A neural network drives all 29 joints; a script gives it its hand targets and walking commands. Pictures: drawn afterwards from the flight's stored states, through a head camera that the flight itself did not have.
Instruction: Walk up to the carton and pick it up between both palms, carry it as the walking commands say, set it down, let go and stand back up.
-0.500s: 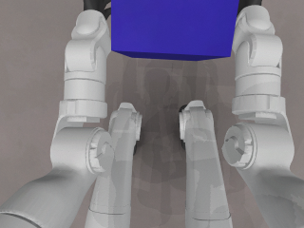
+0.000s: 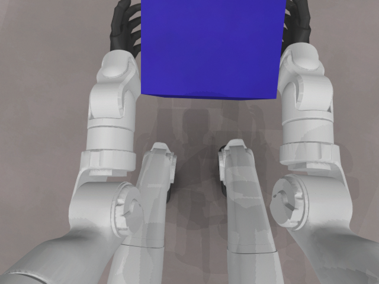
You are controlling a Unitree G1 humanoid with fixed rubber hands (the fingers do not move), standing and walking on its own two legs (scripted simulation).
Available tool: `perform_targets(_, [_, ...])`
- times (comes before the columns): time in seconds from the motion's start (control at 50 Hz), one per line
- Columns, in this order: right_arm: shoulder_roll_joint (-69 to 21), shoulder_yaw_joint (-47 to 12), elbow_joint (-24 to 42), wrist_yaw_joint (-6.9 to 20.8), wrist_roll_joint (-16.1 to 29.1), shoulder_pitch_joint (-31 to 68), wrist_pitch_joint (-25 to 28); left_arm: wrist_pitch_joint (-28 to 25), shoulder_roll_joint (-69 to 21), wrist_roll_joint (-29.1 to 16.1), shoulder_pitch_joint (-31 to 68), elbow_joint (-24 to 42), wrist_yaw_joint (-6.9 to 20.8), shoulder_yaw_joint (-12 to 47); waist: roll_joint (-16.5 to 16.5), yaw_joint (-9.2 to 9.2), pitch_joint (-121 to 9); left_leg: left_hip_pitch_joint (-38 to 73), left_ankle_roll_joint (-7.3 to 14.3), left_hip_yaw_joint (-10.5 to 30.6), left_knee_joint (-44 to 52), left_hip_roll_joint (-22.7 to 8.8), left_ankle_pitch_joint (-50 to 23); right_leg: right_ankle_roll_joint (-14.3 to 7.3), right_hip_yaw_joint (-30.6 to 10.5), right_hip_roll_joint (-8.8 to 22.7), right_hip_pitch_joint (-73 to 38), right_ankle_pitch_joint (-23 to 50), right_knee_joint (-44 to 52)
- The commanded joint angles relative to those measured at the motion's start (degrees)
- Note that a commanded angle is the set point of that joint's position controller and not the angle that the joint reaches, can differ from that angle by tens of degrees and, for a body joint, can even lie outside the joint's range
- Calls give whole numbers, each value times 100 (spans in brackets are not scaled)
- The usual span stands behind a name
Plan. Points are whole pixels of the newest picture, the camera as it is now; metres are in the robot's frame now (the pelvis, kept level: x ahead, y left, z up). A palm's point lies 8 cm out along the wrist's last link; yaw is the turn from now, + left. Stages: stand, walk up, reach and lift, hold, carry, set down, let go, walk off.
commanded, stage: reach and lift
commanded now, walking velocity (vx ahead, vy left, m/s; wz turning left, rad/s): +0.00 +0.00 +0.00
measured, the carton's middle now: (206, 53) +0.50 -0.01 -0.14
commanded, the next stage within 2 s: none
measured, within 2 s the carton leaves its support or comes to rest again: neither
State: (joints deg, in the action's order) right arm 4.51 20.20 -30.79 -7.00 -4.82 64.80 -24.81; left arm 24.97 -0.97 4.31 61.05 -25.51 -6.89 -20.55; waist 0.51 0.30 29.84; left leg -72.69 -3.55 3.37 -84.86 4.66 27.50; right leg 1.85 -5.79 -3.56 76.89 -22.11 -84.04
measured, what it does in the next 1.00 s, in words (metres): rises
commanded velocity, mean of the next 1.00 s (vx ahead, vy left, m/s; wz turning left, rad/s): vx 0.00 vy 0.00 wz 0.00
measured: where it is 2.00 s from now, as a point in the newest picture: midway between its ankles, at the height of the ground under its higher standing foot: (195, 184)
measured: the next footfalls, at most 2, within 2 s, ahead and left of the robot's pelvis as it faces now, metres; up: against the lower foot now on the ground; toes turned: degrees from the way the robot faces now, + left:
none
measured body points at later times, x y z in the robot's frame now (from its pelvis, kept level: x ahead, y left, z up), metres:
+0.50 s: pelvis +0.03 +0.01 +0.06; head +0.23 -0.01 +0.46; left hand +0.48 +0.14 +0.01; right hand +0.48 -0.15 +0.00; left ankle +0.12 +0.14 -0.56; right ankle +0.16 -0.12 -0.56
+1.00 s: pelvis +0.12 +0.00 +0.14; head +0.24 -0.01 +0.58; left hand +0.46 +0.14 +0.09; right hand +0.46 -0.15 +0.08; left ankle +0.12 +0.14 -0.56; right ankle +0.16 -0.12 -0.56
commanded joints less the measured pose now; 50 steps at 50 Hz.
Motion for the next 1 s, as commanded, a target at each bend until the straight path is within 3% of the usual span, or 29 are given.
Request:
perform_targets(0.0, [-6740,-4501,610,1495,1108,3784,161,-322,-5799,-1087,4328,574,1595,4222,-486,-275,-13221,1836,216,-490,1027,565,-1144,76,337,-506,-4710,1244,960])
perform_targets(0.14, [-6861,-4449,438,1473,1045,3504,231,-425,-5833,-1050,4319,628,1587,4325,-310,-293,-12734,2207,217,-396,1426,507,-1033,46,303,-484,-4836,1034,1328])
perform_targets(0.32, [-6843,-4201,232,1613,869,3261,242,-403,-6204,-961,3934,279,1583,4233,-137,-131,-11797,2742,215,-217,2035,432,-828,-37,377,-478,-4724,680,1817])
perform_targets(0.42, [-7133,-3704,-308,1759,520,2627,278,-421,-6593,-690,3254,-387,1675,3823,-109,32,-10169,2609,256,-112,2454,409,-713,-98,424,-438,-4314,558,2193])
perform_targets(0.5, [-7238,-2723,-1115,1852,21,1729,340,-454,-7004,-156,2248,-1301,1675,2898,-28,222,-7883,2351,261,5,2874,338,-619,-191,489,-373,-3641,503,2612])
perform_targets(0.54, [-7179,-2451,-1254,1920,-157,1456,360,-478,-7031,46,1939,-1434,1677,2587,-59,257,-7282,2399,274,66,3113,296,-542,-239,424,-320,-3552,389,2847])
perform_targets(0.6, [-7122,-2195,-1358,1987,-399,1038,385,-508,-6785,388,1374,-1584,1675,2218,-145,128,-6759,2493,303,110,3443,259,-630,-255,332,-267,-3716,433,3149])
perform_targets(0.66, [-7107,-2109,-1533,2023,-525,424,436,-577,-6601,562,918,-1492,1653,2156,-194,15,-6454,2791,340,128,3643,242,-1103,-256,264,-269,-3940,927,3353])
perform_targets(0.78, [-7312,-3020,-795,2035,-195,-423,731,-845,-6717,342,134,-689,1667,2999,-124,-159,-7244,3763,323,168,3832,268,-2880,-233,110,-275,-5039,2805,3637])
perform_targets(0.88, [-7129,-3990,280,1896,170,-906,893,-949,-6761,-97,-476,-44,1691,3989,-194,-14,-8041,4219,240,215,4033,282,-3837,-174,-20,-230,-6070,4365,3839])
perform_targets(0.92, [-7004,-4131,427,1821,161,-1066,853,-933,-6580,-209,-563,83,1713,4144,-320,45,-7924,4193,235,211,4196,274,-3712,-139,-30,-201,-6323,4427,3972])
perform_targets(0.98, [-6837,-4218,547,1752,148,-1137,787,-872,-6543,-270,-672,41,1766,4173,-308,56,-7586,4277,238,192,4459,252,-3370,-121,3,-178,-6495,3927,4252])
